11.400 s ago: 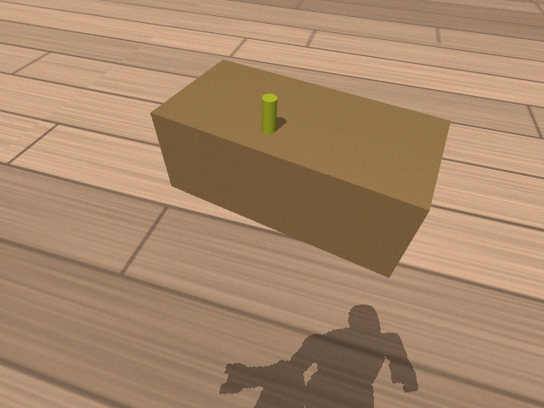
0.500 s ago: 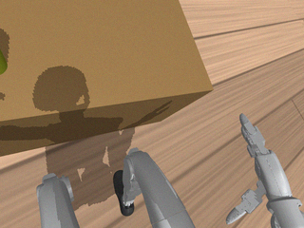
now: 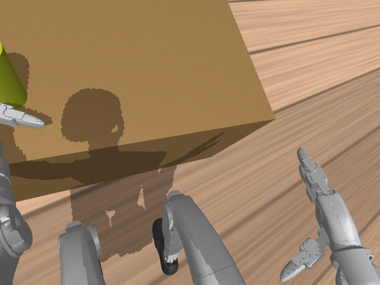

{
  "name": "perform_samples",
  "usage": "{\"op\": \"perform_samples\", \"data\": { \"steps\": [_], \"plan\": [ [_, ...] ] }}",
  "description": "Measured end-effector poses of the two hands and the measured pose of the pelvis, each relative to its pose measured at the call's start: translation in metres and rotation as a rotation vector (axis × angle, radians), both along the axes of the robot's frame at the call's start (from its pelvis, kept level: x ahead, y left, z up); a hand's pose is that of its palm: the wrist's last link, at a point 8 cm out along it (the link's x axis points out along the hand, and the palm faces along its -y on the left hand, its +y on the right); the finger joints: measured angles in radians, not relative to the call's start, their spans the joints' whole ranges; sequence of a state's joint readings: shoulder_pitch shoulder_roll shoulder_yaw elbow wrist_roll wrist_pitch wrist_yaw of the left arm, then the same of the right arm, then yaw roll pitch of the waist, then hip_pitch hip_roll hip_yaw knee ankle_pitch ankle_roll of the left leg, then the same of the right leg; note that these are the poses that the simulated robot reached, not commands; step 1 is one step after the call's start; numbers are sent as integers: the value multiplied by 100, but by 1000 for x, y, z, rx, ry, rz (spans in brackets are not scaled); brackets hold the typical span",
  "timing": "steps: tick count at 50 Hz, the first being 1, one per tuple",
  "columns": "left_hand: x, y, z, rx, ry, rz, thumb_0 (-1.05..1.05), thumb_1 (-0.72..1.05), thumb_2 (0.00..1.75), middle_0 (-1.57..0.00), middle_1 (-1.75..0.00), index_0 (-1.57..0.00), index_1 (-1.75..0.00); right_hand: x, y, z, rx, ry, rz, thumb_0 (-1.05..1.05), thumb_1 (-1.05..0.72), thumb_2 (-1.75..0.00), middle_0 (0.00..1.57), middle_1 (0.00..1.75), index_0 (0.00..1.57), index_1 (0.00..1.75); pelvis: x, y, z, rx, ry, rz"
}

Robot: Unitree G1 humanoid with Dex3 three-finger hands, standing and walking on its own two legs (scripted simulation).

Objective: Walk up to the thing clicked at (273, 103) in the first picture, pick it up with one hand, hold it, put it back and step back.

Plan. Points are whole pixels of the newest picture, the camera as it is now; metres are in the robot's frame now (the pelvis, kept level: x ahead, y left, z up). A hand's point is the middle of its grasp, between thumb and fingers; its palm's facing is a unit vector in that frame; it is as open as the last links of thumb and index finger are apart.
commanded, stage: close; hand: left
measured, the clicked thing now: out of the picture +0.54 +0.21 -0.04
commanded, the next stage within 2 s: settle in 0.84 s
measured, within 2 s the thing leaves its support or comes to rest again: leaves its support in 1.08 s
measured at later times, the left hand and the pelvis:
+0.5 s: hand (11, 76) +0.55 +0.19 -0.04, palm faces +0.17 -0.98 +0.02, open 13.6 cm; pelvis +0.01 +0.00 +0.01, yaw +0 degrees
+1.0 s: hand (11, 76) +0.54 +0.19 -0.03, palm faces +0.15 -0.99 +0.02, open 8.2 cm; pelvis +0.00 +0.00 +0.01, yaw +0 degrees
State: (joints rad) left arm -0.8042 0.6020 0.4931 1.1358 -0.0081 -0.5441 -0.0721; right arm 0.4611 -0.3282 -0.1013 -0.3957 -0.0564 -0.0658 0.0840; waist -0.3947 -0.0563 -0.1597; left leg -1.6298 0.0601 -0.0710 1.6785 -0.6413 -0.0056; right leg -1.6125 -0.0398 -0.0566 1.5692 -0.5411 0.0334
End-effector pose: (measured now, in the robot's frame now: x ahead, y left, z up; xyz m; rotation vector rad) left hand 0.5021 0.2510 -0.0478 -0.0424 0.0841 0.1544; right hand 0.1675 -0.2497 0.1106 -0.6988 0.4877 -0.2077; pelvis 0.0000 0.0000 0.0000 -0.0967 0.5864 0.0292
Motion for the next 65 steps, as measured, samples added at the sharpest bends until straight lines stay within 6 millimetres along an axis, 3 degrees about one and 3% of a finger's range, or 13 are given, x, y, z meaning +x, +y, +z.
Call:
{"op": "perform_samples", "data": {
  "steps": [6,21,36,38,51,59,65],
  "plan": [
    [0,-6,1,8,-4,11,-1,-58,1,-11,-4,-11,-4,2,-2,-4,15,23,-22,0,52,-6,7,6,7,5,4,0,3,-2,1,0],
    [15,-12,11,24,-14,13,-1,-46,16,-50,-34,-51,-32,5,2,4,31,17,-3,0,50,-5,7,6,7,5,5,-3,7,4,-1,0],
    [3,-12,14,26,-10,9,0,-16,50,-90,-74,-92,-72,4,3,14,33,5,3,0,50,-5,7,6,7,5,6,-3,13,4,-16,0],
    [3,-11,14,26,-8,12,-1,-14,55,-89,-76,-98,-78,4,4,15,31,0,7,0,50,-5,7,6,7,5,5,-2,13,2,-18,1],
    [12,-15,15,24,-16,-7,0,-22,103,-82,-101,-89,-103,-4,7,10,28,16,-9,0,51,-6,7,5,7,5,0,1,10,-2,-14,-1],
    [14,-13,27,33,-25,6,0,-25,111,-77,-111,-84,-114,-7,5,7,43,27,-31,0,52,-6,7,6,7,5,1,2,13,1,-17,-4],
    [15,-11,46,35,-29,11,0,-27,114,-76,-115,-83,-117,-5,3,5,73,31,-43,0,52,-6,7,6,7,5,3,1,21,5,-28,-1]
  ]
}}
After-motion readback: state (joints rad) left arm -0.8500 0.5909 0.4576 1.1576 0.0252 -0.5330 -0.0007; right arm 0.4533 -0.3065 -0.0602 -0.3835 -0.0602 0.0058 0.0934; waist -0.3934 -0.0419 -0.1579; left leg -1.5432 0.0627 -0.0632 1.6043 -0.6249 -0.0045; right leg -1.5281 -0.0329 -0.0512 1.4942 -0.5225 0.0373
